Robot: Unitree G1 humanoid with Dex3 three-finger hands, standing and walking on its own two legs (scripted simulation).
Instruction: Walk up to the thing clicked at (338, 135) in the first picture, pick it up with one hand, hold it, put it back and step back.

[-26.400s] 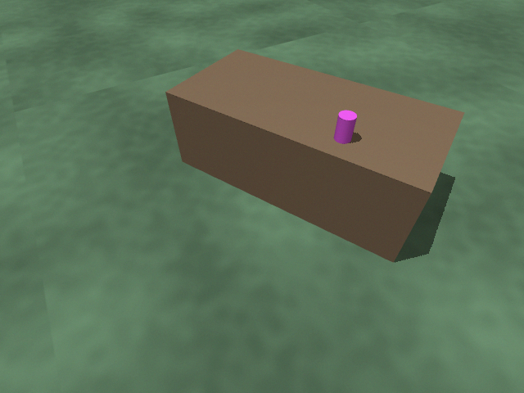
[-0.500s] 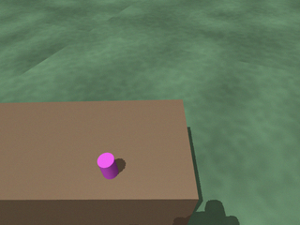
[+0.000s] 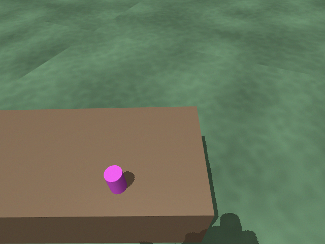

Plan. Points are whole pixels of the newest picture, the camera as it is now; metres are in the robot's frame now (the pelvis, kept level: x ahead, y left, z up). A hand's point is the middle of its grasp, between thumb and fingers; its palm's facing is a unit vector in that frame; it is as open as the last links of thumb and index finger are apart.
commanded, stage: stand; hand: left
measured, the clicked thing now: (115, 180) +0.43 +0.22 -0.28
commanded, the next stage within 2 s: step back in 0.18 s
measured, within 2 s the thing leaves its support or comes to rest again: neither
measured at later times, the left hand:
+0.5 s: hand out of the picture +0.09 +0.32 -0.18, palm faces -0.02 -0.92 -0.38, open 7.4 cm
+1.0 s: hand out of the picture -0.05 +0.30 -0.16, palm faces -0.09 -0.92 -0.39, open 7.4 cm
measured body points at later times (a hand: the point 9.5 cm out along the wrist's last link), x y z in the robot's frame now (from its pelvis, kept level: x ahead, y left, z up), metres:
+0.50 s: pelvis -0.06 +0.05 -0.03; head +0.00 +0.06 +0.42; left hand +0.09 +0.37 -0.15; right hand +0.01 -0.29 -0.14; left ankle -0.08 +0.17 -0.75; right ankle +0.02 -0.10 -0.75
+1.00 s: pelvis -0.16 +0.05 -0.02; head -0.10 +0.03 +0.42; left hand -0.05 +0.35 -0.13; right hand -0.07 -0.27 -0.15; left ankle -0.13 +0.17 -0.70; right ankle -0.17 -0.06 -0.75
